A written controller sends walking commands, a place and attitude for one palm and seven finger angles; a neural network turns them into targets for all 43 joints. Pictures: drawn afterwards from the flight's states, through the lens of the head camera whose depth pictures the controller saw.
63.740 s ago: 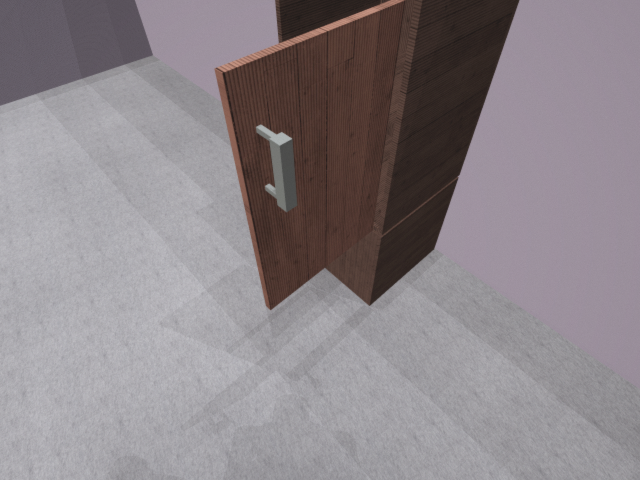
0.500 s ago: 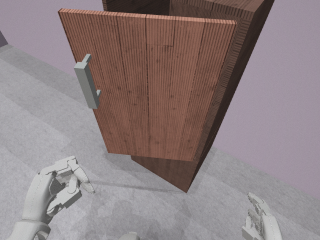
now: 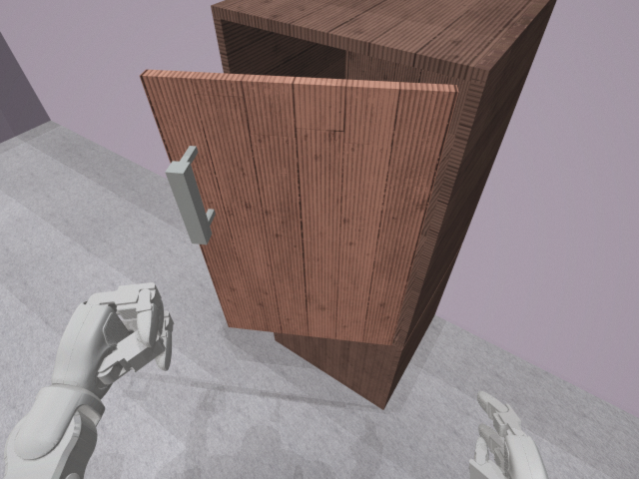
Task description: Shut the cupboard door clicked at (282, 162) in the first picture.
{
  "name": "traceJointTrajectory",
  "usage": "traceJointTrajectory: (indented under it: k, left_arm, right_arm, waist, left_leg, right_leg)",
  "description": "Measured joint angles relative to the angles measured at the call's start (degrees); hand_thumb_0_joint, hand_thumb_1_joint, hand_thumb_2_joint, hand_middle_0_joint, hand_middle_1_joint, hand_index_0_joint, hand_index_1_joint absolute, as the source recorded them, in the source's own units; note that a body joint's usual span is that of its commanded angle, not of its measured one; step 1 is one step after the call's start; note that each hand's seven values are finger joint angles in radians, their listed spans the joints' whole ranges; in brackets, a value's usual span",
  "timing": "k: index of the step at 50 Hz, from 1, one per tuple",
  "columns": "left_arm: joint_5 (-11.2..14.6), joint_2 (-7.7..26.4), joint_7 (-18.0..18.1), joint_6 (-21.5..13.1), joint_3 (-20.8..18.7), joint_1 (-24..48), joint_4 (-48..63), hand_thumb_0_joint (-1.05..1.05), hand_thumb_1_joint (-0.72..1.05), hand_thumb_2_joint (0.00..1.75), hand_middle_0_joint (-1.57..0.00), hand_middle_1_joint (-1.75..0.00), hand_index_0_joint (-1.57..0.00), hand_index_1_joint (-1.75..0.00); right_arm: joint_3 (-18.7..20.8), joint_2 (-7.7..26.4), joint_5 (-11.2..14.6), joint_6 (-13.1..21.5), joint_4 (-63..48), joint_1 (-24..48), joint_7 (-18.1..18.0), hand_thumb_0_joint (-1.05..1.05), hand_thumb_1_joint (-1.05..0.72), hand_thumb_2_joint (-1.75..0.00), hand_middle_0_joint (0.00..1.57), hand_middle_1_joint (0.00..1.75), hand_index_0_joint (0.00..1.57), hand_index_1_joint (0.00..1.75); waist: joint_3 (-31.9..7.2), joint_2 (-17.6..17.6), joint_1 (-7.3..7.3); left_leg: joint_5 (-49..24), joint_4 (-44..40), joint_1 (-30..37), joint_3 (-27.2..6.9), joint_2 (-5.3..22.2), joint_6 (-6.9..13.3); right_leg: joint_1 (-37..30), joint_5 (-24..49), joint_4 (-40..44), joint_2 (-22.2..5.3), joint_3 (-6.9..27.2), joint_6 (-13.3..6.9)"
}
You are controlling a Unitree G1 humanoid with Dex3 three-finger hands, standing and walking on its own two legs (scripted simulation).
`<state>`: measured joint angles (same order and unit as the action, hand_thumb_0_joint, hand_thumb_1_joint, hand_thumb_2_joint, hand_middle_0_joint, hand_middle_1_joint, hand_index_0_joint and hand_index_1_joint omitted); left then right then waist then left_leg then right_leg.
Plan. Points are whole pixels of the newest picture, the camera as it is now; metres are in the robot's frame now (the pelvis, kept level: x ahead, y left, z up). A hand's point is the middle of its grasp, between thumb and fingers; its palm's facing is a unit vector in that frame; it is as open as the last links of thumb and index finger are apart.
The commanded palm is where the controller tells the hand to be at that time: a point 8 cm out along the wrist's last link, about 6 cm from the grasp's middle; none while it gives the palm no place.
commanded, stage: raise the hand and make a fist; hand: left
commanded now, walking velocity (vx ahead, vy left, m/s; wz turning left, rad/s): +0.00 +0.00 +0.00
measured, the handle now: (196, 196) +0.46 +0.22 +0.11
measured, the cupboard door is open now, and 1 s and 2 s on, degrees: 27 27 27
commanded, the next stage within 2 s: bring the fist close to the handle in 0.32 s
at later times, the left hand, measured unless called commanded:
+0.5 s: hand (169, 346) +0.23 +0.18 +0.11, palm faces -0.02 -1.00 -0.05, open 3.1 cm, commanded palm +0.21 +0.23 +0.12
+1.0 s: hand (167, 291) +0.29 +0.21 +0.11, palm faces -0.01 -1.00 -0.02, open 3.1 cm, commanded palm +0.27 +0.25 +0.12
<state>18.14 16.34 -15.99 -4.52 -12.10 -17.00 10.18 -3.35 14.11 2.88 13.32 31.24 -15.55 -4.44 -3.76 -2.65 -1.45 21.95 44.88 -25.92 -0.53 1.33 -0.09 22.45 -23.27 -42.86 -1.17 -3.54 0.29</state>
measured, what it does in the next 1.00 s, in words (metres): stands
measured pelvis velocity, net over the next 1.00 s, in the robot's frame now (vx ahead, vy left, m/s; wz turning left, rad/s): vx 0.00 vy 0.00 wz -0.01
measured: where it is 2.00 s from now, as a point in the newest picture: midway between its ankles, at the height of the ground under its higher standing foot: outside the picture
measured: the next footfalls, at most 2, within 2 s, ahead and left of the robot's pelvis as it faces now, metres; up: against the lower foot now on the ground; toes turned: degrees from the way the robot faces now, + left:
none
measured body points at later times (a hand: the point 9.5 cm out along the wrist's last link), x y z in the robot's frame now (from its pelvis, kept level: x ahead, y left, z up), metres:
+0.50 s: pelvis +0.00 -0.01 +0.00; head +0.00 -0.02 +0.45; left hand +0.22 +0.24 +0.11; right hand +0.18 -0.24 -0.07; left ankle +0.01 +0.12 -0.71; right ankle -0.01 -0.12 -0.71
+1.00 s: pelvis +0.00 +0.00 +0.01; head +0.01 -0.01 +0.46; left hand +0.29 +0.26 +0.11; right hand +0.16 -0.25 -0.07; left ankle +0.01 +0.12 -0.71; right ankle -0.01 -0.12 -0.71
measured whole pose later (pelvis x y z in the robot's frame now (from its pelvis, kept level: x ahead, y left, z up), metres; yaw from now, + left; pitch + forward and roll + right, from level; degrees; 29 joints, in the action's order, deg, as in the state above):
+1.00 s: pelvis +0.00 +0.00 +0.01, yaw -1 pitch +3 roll +0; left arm 17.4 17.9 -17.9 -5.4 -15.6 0.8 -9.8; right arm -2.0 15.3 3.0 12.0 34.2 -15.1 -5.5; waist -2.4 -1.7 -0.5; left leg 20.0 41.2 -24.1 0.5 1.4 -0.2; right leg 21.7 -21.6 -40.4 -1.1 -2.5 0.2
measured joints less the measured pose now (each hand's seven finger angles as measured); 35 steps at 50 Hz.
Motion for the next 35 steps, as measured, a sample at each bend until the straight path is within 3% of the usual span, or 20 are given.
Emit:
traceJointTrajectory:
  k: [23,35]
  left_arm:
    - [-0.5,-1.2,0.0,-1.6,0.5,-0.7,-1.7,0.02,0.9,0.9,-1.3,-1.5,-1.3,-1.5]
    - [-0.5,0.5,-1.1,-1.0,-1.2,10.0,-11.4,0.02,0.9,0.9,-1.3,-1.5,-1.3,-1.5]
  right_arm:
    - [0.9,0.3,-0.2,0.7,0.8,0.7,0.0,0.01,-0.9,-0.9,0.2,0.3,0.2,0.3]
    - [0.5,0.5,0.0,0.1,2.7,1.4,-1.2,0.01,-0.9,-0.9,0.2,0.3,0.2,0.3]
  waist:
    - [0.9,0.1,0.16]
    - [1.6,0.2,0.21]
  left_leg:
    - [-1.0,-2.1,1.8,0.1,0.3,-0.6]
    - [-1.6,-2.5,1.6,-0.1,0.2,-0.6]
  right_leg:
    - [-1.2,0.5,1.1,0.3,0.1,-0.6]
    - [-1.1,1.0,1.4,0.2,0.0,-0.6]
